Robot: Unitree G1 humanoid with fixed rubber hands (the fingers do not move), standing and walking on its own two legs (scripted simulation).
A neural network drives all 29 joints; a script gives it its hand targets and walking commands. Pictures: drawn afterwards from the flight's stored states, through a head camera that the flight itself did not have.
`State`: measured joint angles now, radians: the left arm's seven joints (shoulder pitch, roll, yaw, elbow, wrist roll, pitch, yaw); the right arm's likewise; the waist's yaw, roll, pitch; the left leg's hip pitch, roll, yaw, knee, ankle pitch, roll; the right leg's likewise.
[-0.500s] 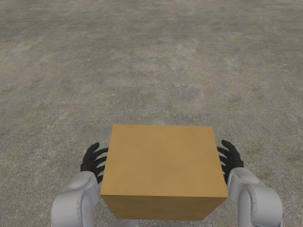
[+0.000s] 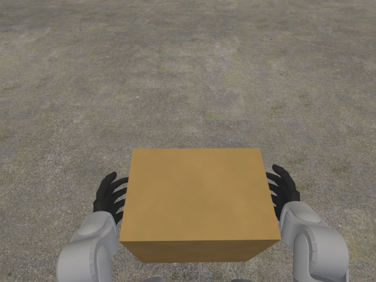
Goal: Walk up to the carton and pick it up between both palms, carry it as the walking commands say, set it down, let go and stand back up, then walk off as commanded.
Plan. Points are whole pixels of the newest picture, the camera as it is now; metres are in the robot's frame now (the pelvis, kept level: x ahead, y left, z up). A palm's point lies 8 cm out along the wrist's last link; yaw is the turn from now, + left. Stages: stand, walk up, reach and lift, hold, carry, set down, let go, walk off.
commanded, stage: carry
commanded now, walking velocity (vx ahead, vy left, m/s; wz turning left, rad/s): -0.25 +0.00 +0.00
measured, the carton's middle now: (195, 211) +0.25 +0.00 +0.03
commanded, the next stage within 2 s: none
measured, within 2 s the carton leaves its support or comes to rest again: neither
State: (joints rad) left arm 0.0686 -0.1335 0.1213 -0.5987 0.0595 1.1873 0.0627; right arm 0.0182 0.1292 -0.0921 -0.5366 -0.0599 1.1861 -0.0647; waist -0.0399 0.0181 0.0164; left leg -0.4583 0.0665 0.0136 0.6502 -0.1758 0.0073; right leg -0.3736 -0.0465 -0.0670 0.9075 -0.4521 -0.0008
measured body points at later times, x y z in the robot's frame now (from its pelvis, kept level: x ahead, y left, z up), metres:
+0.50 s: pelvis -0.20 -0.01 +0.00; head -0.17 +0.01 +0.45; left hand +0.04 +0.15 +0.06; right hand +0.04 -0.18 +0.07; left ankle -0.12 +0.09 -0.72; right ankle -0.16 -0.15 -0.68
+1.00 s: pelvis -0.39 -0.04 +0.00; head -0.36 -0.04 +0.45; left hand -0.14 +0.11 +0.07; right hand -0.15 -0.22 +0.07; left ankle -0.38 +0.07 -0.72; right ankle -0.34 -0.17 -0.72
